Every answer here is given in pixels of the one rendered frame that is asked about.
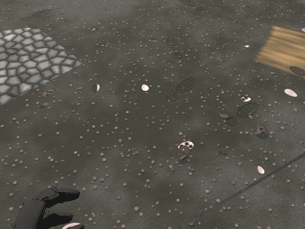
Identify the left robot hand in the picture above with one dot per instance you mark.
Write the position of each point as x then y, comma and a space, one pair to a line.
33, 214

